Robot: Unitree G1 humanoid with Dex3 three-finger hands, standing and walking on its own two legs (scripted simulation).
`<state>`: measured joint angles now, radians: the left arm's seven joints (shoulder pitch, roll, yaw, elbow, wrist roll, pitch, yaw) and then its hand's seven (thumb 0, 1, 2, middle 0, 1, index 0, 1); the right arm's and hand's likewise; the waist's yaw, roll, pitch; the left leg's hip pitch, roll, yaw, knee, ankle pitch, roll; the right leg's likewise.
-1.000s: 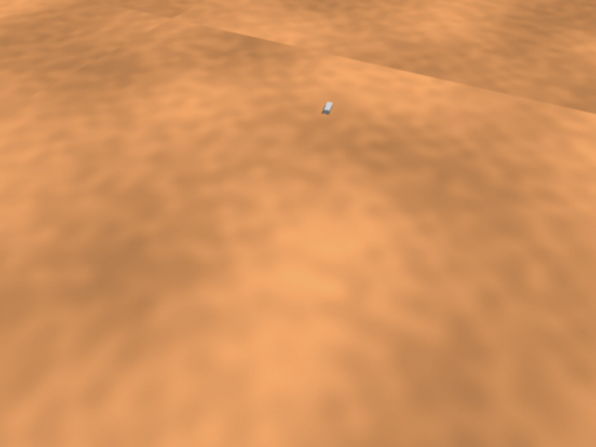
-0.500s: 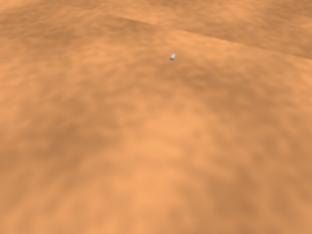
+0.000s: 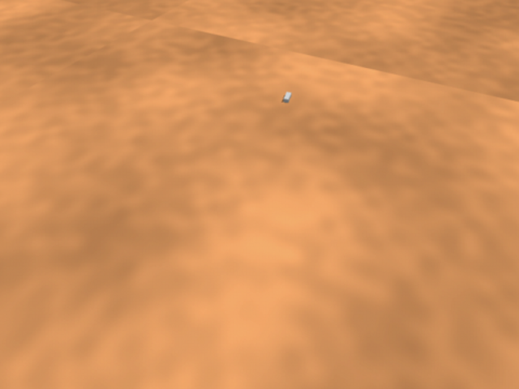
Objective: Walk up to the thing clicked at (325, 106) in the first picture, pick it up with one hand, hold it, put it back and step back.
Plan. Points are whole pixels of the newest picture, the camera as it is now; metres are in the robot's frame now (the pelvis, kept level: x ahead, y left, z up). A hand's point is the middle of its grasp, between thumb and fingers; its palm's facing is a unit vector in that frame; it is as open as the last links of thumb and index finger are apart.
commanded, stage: stand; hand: left
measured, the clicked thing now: (287, 97) +2.03 -0.15 -0.77
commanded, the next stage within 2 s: walk up in 0.12 s
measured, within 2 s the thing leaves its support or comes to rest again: neither
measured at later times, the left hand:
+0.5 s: hand out of the picture +0.11 +0.37 -0.17, palm faces +0.34 -0.87 -0.35, open 7.4 cm
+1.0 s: hand (114, 332) +0.24 +0.29 -0.14, palm faces +0.55 -0.72 -0.43, open 7.4 cm
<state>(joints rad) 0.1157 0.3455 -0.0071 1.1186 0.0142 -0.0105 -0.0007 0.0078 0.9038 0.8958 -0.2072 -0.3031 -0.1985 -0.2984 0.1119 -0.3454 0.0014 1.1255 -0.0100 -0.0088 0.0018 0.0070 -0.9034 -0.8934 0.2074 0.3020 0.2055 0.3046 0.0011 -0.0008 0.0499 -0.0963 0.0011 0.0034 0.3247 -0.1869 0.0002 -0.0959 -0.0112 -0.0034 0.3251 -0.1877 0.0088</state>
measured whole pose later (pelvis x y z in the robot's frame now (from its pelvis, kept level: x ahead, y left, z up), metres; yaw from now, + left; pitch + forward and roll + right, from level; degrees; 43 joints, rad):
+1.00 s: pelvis +0.34 -0.03 -0.04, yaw +35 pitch -1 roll +1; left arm 0.19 0.50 0.12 0.84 0.06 0.01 -0.14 0.01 0.91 0.90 -0.20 -0.30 -0.20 -0.30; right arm 0.25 -0.56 -0.09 1.00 -0.02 -0.06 -0.05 0.01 -0.90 -0.89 0.21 0.30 0.21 0.31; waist 0.06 0.00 -0.03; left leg -0.31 0.10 -0.17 0.92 -0.52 0.06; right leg -0.40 -0.11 -0.05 0.78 -0.35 0.04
